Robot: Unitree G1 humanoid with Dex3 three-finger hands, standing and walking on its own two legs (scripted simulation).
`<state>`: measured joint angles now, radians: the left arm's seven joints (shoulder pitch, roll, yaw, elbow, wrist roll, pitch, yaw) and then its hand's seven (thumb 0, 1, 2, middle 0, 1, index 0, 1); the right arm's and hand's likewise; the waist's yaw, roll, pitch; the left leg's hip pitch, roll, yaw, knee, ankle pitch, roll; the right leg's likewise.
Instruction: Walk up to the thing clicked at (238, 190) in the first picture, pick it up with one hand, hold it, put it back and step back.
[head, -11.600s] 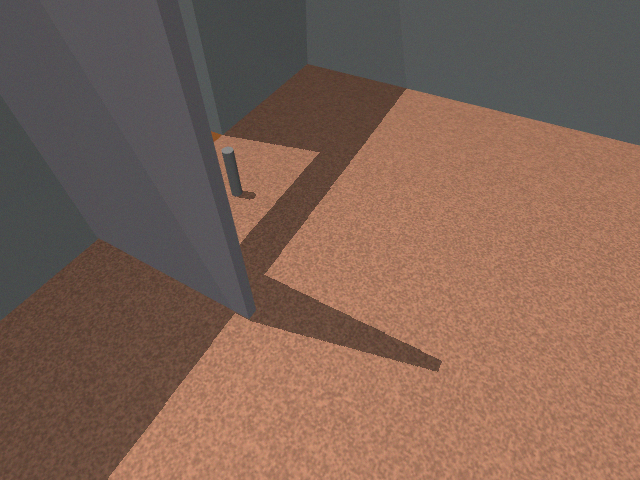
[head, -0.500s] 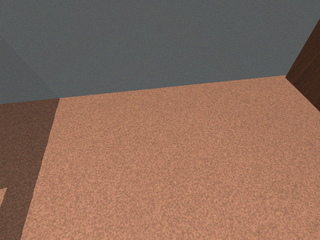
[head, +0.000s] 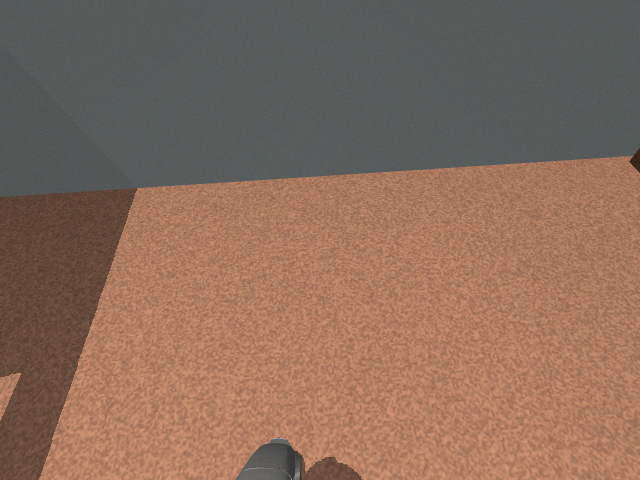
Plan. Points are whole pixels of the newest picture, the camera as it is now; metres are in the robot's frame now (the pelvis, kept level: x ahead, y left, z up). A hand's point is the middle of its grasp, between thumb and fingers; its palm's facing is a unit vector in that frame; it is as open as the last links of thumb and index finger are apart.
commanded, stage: walk up
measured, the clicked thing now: out of the picture +0.00 +1.21 -0.65
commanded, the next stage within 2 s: none
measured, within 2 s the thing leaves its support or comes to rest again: neither
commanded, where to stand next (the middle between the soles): +0.69 +0.01 m, yaw -2 degrees
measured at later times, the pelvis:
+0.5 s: pelvis +0.23 -0.01 -0.01, yaw -2 degrees
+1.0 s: pelvis +0.43 -0.01 -0.03, yaw +10 degrees
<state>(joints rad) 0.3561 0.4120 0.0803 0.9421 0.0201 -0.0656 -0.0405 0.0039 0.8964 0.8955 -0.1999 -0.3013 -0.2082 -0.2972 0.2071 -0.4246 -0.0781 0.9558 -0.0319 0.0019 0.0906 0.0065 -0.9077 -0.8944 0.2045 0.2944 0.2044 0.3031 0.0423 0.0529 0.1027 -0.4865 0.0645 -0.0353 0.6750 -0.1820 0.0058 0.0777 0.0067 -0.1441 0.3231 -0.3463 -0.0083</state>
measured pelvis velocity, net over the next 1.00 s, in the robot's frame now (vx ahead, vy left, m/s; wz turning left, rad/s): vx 0.43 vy -0.01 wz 0.17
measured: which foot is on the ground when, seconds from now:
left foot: up 0.00-0.06, down 0.08-0.52, up 0.54-0.92, down 0.94-1.00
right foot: down 0.00-0.12, up 0.14-0.50, down 0.52-0.94, up 0.96-1.00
